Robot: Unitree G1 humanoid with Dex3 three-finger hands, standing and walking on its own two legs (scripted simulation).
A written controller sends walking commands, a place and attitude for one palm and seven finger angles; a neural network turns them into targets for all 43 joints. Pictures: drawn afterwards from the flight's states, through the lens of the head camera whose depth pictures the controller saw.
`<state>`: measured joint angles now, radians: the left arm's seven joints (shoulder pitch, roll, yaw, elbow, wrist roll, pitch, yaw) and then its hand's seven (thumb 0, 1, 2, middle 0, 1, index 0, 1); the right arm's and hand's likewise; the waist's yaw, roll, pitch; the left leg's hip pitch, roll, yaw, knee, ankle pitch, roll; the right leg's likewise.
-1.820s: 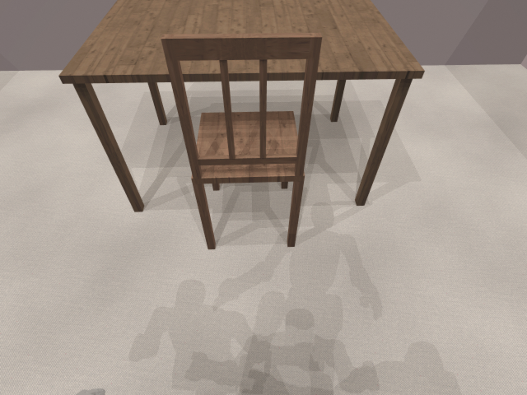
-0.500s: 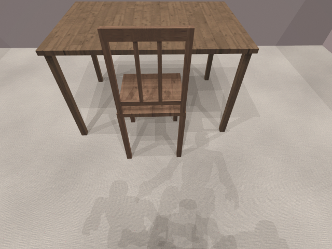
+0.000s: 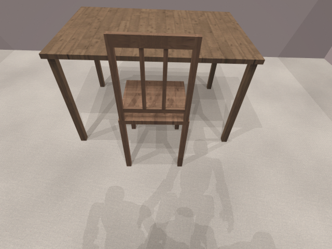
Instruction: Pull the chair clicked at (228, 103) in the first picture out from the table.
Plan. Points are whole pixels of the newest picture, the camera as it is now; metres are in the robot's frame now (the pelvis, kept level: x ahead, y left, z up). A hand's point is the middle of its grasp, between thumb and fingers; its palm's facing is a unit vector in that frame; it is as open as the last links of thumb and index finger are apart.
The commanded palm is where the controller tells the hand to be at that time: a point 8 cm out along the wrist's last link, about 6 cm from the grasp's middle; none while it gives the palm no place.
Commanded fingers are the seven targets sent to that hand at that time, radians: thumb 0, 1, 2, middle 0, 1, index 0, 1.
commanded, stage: take the last steps up to it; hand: left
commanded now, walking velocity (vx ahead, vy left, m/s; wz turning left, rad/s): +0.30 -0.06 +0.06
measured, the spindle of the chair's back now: (143, 81) +0.82 +0.15 -0.06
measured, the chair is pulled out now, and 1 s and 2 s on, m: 0.00 0.00 0.00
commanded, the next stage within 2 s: come to a stop and stand still in 0.96 s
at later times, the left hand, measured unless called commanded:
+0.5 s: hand (116, 231) +0.21 +0.16 -0.17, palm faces +0.07 -0.97 -0.22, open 7.3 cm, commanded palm none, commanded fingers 0.00 0.90 0.90 -0.20 -0.30 -0.20 -0.30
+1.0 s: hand (127, 194) +0.32 +0.14 -0.16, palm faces +0.06 -0.98 -0.19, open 7.3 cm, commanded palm none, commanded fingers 0.00 0.90 0.90 -0.20 -0.30 -0.20 -0.30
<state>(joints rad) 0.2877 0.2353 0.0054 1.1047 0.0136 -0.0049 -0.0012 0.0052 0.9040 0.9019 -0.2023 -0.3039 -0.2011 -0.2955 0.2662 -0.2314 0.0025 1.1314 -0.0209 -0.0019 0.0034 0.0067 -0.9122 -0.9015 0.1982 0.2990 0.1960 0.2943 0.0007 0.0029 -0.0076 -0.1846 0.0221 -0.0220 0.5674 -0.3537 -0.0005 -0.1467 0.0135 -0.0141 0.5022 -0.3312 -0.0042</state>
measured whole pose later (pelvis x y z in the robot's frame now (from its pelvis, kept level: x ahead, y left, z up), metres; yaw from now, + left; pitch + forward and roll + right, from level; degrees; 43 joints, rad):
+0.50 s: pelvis +0.14 -0.03 -0.01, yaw +4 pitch -2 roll -2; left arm 0.19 0.18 0.05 1.02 0.02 -0.07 0.02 0.01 0.92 0.90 -0.20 -0.30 -0.20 -0.30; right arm 0.41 -0.16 -0.06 1.16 -0.02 0.00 -0.01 0.01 -0.91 -0.90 0.20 0.30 0.20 0.29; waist -0.05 0.03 0.07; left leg -0.39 0.09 0.04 1.18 -0.44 0.03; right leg -0.30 -0.04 -0.17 0.58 -0.24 -0.03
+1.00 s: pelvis +0.30 -0.04 +0.01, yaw +2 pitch -1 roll +1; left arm 0.25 0.18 0.06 1.05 0.02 -0.01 -0.02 0.01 0.92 0.90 -0.20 -0.30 -0.20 -0.30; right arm 0.36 -0.13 -0.04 1.09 -0.03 -0.04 -0.01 0.01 -0.92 -0.90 0.20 0.30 0.20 0.29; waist -0.02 -0.02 0.06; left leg -0.07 0.05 0.15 0.38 -0.29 -0.02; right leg -0.46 -0.09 -0.09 0.68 -0.24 0.01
